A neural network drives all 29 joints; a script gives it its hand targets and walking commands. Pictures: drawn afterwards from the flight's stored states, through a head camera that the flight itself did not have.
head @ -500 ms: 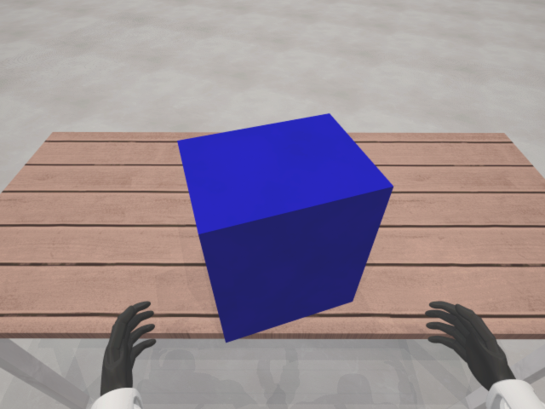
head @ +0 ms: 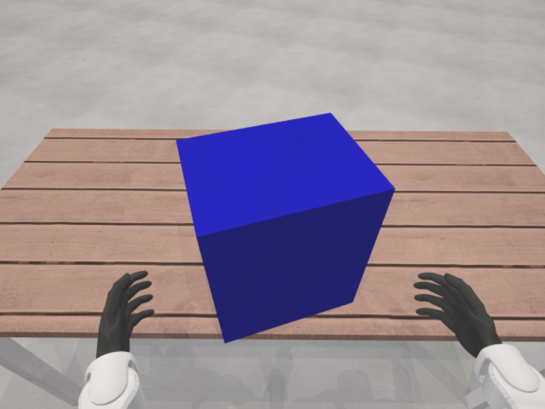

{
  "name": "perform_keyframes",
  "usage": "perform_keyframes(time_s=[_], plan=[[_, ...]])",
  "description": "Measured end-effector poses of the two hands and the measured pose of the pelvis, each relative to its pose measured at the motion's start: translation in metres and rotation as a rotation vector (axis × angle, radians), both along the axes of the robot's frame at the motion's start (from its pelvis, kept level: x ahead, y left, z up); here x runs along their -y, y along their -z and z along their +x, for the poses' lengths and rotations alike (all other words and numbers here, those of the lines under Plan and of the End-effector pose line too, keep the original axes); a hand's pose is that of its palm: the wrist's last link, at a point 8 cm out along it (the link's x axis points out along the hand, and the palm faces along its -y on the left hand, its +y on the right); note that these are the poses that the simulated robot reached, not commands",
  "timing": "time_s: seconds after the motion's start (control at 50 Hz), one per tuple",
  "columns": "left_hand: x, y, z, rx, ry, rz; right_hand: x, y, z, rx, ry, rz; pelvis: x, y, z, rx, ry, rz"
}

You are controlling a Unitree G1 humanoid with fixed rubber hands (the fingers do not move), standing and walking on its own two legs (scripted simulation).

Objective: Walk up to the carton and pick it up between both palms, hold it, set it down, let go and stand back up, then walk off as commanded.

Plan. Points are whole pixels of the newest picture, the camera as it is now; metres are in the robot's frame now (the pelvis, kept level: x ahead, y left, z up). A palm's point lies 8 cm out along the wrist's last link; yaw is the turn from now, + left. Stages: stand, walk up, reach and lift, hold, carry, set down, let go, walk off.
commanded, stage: reach and lift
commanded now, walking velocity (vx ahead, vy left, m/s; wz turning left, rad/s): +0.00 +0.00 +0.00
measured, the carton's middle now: (275, 232) +0.41 +0.02 +0.05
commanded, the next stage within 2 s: none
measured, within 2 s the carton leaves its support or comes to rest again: neither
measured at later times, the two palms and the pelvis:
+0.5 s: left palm (113, 294) +0.25 +0.21 +0.12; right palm (455, 264) +0.33 -0.23 +0.09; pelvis -0.01 +0.00 +0.00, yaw +0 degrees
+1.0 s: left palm (103, 238) +0.29 +0.22 +0.17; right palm (434, 194) +0.40 -0.20 +0.15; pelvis -0.02 +0.00 +0.00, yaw +0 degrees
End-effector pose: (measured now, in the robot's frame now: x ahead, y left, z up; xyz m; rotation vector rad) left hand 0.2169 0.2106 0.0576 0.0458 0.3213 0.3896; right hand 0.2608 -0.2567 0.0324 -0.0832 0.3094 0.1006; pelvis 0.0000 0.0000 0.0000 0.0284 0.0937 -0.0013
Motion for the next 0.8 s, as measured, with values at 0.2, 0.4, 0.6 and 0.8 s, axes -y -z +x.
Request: perform_keyframes(time_s=[0.2, 0.4, 0.6, 0.8], plan=[[-0.001, -0.019, 0.017, 0.007, 0.015, 0.008, -0.012, -0.020, 0.032, 0.056, 0.019, 0.021, -0.002, -0.001, 0.006, -0.012, 0.000, -0.004], [0.000, -0.044, 0.025, 0.015, 0.043, 0.017, -0.019, -0.042, 0.056, 0.061, 0.018, 0.034, -0.004, -0.002, -0.002, -0.002, 0.003, -0.009], [0.006, -0.079, 0.038, 0.071, 0.065, 0.015, -0.031, -0.074, 0.080, 0.080, -0.002, 0.056, -0.003, -0.001, -0.019, 0.022, 0.003, -0.008], [-0.006, -0.093, 0.052, 0.046, 0.018, 0.014, -0.047, -0.095, 0.111, 0.065, -0.024, 0.079, -0.002, -0.001, -0.023, 0.028, 0.003, -0.007]])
